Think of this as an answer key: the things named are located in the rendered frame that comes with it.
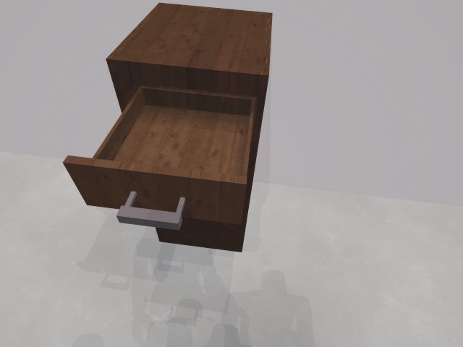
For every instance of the cabinet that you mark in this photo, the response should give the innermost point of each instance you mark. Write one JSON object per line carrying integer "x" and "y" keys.
{"x": 205, "y": 50}

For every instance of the drawer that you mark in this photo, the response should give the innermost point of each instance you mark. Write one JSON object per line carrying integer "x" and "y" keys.
{"x": 169, "y": 144}

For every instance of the handle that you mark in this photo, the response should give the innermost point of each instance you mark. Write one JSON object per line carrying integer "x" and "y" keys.
{"x": 148, "y": 217}

